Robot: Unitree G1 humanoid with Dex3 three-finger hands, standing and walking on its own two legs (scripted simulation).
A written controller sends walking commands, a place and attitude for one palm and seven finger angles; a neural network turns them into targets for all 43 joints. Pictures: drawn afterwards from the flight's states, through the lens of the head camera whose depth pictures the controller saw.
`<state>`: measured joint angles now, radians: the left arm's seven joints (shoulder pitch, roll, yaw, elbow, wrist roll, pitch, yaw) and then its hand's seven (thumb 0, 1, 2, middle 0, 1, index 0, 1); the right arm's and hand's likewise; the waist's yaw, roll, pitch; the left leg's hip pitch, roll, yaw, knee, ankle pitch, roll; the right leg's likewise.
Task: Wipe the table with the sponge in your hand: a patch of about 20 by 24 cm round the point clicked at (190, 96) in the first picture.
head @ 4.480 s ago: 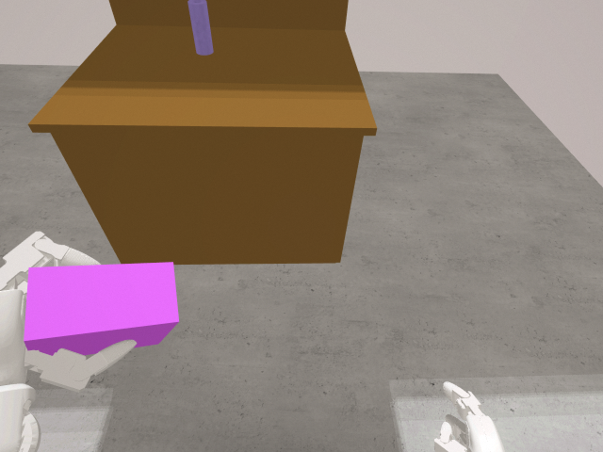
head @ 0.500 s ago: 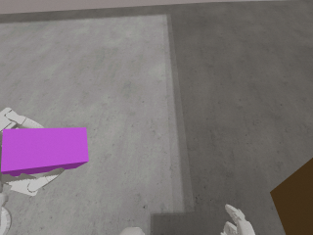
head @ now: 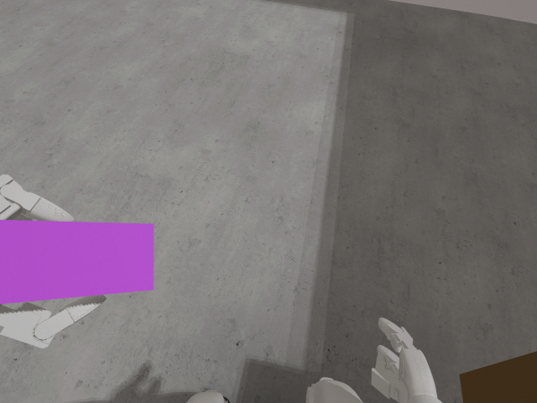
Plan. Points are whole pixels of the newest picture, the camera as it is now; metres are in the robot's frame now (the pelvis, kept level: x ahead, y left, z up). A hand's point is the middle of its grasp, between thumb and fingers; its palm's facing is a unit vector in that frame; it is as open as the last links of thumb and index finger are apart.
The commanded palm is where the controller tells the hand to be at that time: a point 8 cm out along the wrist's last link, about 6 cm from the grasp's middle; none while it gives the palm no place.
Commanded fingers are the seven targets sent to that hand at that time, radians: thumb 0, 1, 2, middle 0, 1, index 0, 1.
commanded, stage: walk to a spot facing it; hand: left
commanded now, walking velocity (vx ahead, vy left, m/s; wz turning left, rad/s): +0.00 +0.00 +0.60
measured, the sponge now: (96, 262) +0.23 +0.19 +0.17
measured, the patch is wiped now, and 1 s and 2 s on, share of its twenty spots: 0.00 0.00 0.00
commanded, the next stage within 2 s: turn to face it in 1.92 s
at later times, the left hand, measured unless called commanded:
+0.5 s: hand out of the picture +0.08 +0.22 +0.19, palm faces +0.62 -0.66 -0.42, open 10.3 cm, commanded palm +0.01 +0.25 +0.18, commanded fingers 0.00 0.10 1.30 -1.20 -1.60 -1.20 -1.60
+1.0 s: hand out of the picture +0.00 +0.20 +0.18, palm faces +0.79 -0.43 -0.44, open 10.3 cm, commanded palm -0.08 +0.21 +0.18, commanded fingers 0.00 0.10 1.30 -1.20 -1.60 -1.20 -1.60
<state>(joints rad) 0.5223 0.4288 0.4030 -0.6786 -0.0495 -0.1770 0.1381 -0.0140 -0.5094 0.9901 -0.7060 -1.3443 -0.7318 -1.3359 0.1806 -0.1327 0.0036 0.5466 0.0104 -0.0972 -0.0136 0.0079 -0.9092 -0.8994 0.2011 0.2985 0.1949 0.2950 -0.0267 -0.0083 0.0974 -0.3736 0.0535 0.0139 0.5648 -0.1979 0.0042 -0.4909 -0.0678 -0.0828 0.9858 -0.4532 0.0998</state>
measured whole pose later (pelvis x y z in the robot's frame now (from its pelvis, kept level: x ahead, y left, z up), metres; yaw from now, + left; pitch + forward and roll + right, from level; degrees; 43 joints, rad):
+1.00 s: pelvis -0.05 -0.11 +0.00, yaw +34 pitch -2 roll +2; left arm 0.40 0.33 0.31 -0.44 -0.02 -0.17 0.13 -0.01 -0.51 0.99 -0.70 -1.35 -0.73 -1.34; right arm 0.18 -0.18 0.03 0.69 -0.02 -0.07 -0.05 0.01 -0.90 -0.90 0.21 0.30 0.20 0.30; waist 0.04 0.04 0.06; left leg -0.50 0.02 -0.03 1.15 -0.41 -0.02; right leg -0.27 -0.08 -0.18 0.61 -0.30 -0.05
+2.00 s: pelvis +0.11 -0.02 +0.00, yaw +56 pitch +0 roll +3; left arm 0.55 0.42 0.40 -0.69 -0.03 -0.20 0.18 -0.01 -0.51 0.99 -0.70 -1.35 -0.73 -1.34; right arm 0.18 -0.28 -0.07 0.54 -0.01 -0.04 -0.07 0.01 -0.91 -0.90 0.20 0.30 0.19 0.29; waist -0.02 -0.08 0.12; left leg -0.41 0.05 0.18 0.67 -0.33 -0.04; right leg -0.25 -0.20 -0.29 0.63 -0.36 0.00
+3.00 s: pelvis +0.18 -0.13 +0.00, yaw +92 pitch -1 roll -1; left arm 0.51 0.40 0.37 -0.61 -0.04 -0.18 0.13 -0.01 -0.51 0.99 -0.69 -1.36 -0.73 -1.34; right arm 0.23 -0.13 0.02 0.59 0.00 -0.11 -0.02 0.01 -0.91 -0.90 0.20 0.30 0.20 0.30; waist 0.00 0.01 0.07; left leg -0.29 0.04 -0.07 0.56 -0.25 -0.04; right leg -0.43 -0.04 -0.09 0.88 -0.47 0.09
